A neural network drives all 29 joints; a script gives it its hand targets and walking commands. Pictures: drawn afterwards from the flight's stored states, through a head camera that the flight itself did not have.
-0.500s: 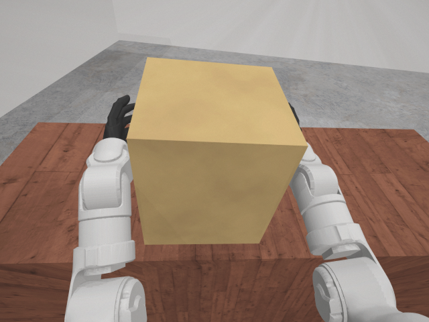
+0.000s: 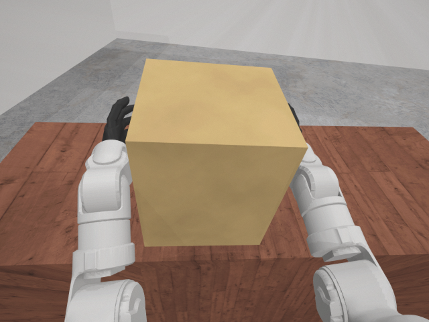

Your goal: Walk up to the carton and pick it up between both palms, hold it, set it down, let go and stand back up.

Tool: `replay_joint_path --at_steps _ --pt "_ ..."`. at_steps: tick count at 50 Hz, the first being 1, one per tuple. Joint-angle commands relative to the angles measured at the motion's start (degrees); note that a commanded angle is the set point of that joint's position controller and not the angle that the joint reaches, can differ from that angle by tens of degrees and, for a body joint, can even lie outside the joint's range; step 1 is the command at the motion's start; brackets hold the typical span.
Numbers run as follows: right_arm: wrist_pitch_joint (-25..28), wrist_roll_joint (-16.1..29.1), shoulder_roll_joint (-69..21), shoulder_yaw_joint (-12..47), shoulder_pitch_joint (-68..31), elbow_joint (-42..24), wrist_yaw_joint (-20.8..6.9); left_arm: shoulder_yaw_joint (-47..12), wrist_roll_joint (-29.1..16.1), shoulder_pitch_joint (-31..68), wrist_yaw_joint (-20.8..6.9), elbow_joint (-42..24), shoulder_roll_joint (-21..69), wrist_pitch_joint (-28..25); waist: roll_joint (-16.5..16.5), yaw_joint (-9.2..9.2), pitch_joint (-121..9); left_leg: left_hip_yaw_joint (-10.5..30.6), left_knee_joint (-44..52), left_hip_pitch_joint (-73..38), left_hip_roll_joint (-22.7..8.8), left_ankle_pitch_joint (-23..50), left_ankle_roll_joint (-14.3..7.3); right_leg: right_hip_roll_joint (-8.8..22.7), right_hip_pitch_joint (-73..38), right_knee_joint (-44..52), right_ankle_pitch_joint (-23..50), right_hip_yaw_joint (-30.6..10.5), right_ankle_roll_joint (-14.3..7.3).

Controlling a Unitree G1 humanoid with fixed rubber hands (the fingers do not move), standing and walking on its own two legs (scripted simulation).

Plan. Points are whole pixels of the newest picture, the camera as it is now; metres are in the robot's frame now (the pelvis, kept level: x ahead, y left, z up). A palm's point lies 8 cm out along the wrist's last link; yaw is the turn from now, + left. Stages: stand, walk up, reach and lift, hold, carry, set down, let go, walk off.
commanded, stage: hold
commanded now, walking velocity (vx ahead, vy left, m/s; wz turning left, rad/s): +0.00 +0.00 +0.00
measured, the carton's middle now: (207, 158) +0.34 +0.00 +0.18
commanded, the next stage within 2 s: none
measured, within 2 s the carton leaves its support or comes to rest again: neither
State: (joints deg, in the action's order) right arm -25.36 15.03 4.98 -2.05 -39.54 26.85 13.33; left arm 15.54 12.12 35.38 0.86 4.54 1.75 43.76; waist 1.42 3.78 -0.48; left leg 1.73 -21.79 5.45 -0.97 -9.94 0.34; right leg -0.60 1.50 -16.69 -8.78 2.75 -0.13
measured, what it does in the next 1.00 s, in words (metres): stands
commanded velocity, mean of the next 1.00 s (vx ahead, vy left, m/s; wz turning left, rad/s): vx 0.00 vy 0.00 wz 0.00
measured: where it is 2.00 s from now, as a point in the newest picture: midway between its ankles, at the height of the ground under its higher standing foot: outside the picture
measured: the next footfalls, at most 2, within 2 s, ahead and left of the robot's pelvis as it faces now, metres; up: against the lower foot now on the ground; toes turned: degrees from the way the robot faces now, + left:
none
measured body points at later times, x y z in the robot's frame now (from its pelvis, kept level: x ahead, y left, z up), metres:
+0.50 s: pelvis +0.00 +0.00 +0.00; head -0.05 +0.02 +0.45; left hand +0.37 +0.15 +0.21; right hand +0.38 -0.15 +0.20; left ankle +0.03 +0.12 -0.75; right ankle +0.01 -0.12 -0.75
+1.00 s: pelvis +0.00 +0.00 +0.00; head -0.05 +0.02 +0.45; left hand +0.37 +0.16 +0.21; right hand +0.38 -0.15 +0.20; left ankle +0.03 +0.12 -0.75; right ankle +0.01 -0.12 -0.75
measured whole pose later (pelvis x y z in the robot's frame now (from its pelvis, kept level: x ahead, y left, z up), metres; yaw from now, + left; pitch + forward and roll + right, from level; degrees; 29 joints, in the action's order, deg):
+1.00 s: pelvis +0.00 +0.00 +0.00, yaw +0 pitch -7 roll -1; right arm -26.0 14.4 4.3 -3.1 -39.9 26.9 13.5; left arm 16.0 12.2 36.3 0.4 5.4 1.5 44.1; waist 1.5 3.5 -0.5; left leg 2.0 -21.6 5.4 -0.7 -9.6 0.3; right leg -0.7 1.6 -16.9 -8.7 2.2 -0.2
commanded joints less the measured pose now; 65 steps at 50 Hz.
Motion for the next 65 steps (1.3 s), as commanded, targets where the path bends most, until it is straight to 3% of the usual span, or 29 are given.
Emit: replay_joint_path --at_steps 1,13,17,20,23,29,39,42,46,51,56,59,65 --pt "4.29 6.51 -37.89 25.92 -53.04 -24.46 -5.53 -32.83 -8.18 41.12 -7.55 -7.28 32.52 -3.49 -2.72 0.11 -28.60 -1.43 1.22 -9.05 3.71 15.86 1.11 -3.22 -5.14 1.02 11.05 -0.12 2.95" --pt "3.42 5.71 -36.42 25.04 -50.65 -23.82 -5.45 -33.73 -8.47 40.30 -7.72 -8.31 32.31 -3.09 -3.42 1.36 -27.88 -1.25 1.33 -9.59 3.34 16.23 1.76 -3.34 -4.90 0.84 11.60 -0.01 2.63" --pt "3.83 6.50 -37.20 26.32 -52.90 -26.28 -5.56 -33.54 -8.61 40.06 -7.70 -8.58 32.22 -2.83 -2.63 0.12 -29.61 -1.27 0.70 -9.93 3.50 17.95 1.37 -3.48 -6.13 0.54 13.43 -0.18 2.68" --pt "3.48 6.71 -36.50 26.10 -50.99 -25.33 -5.40 -34.21 -8.84 40.51 -7.38 -9.91 32.22 -2.94 -3.60 0.92 -29.21 -1.06 0.45 -10.83 3.33 18.99 2.05 -3.60 -5.41 0.52 13.38 0.05 2.61" --pt "3.22 5.70 -35.97 24.48 -50.48 -22.48 -5.86 -32.47 -7.73 40.15 -7.80 -7.69 31.92 -2.37 -3.68 0.63 -26.54 -1.46 2.12 -9.48 3.07 14.70 1.57 -3.24 -4.51 1.15 8.95 -0.01 2.41" --pt "3.75 5.94 -36.94 25.05 -52.99 -23.16 -6.07 -32.20 -7.78 40.39 -7.66 -6.34 32.57 -2.77 -2.61 -0.18 -27.37 -1.47 1.56 -9.32 3.27 15.84 1.14 -3.40 -4.89 1.20 10.30 -0.12 2.38" --pt "3.81 5.79 -37.19 24.92 -52.75 -22.86 -5.62 -32.20 -7.91 41.84 -8.10 -6.80 32.05 -3.20 -2.98 0.29 -28.06 -1.49 1.73 -9.20 3.48 14.94 1.24 -3.03 -5.46 1.03 11.12 -0.23 2.65" --pt "3.92 6.51 -37.43 25.96 -52.67 -24.67 -5.42 -33.17 -8.50 41.12 -7.76 -8.14 32.63 -3.37 -3.20 0.43 -29.56 -1.27 0.66 -10.29 3.56 17.92 1.55 -3.40 -5.89 0.57 13.69 -0.21 2.68" --pt "3.61 5.18 -36.94 24.09 -52.70 -22.04 -5.86 -31.69 -7.81 41.74 -7.96 -5.14 31.77 -3.17 -2.69 0.32 -26.18 -1.45 2.44 -8.13 3.35 12.33 0.92 -2.91 -3.94 1.51 8.07 -0.14 2.51" --pt "3.95 5.64 -37.64 24.71 -54.83 -22.89 -6.02 -32.20 -8.66 42.86 -7.58 -5.27 32.67 -3.53 -2.58 -0.20 -28.86 -1.47 1.74 -8.55 3.39 13.63 0.73 -3.22 -4.52 1.16 9.11 -0.28 2.37" --pt "3.54 4.71 -36.69 22.73 -53.11 -19.37 -6.31 -31.70 -8.01 43.35 -7.62 -4.17 32.54 -3.46 -3.35 0.65 -26.39 -1.22 2.77 -8.28 3.00 11.39 1.11 -3.12 -2.81 1.64 5.76 -0.10 2.10" --pt "4.02 5.50 -37.25 23.97 -53.92 -21.44 -6.22 -32.17 -8.21 42.47 -7.60 -4.71 32.96 -3.62 -3.51 0.27 -29.16 -1.12 1.57 -9.11 3.39 14.90 1.31 -3.18 -4.81 1.00 9.97 -0.28 2.26" --pt "3.84 5.72 -36.98 24.25 -53.02 -20.64 -5.98 -31.30 -7.69 41.92 -7.66 -4.49 32.38 -3.69 -2.75 0.06 -28.01 -1.08 1.71 -9.48 3.32 14.75 1.09 -3.19 -4.51 1.09 9.73 -0.29 2.44"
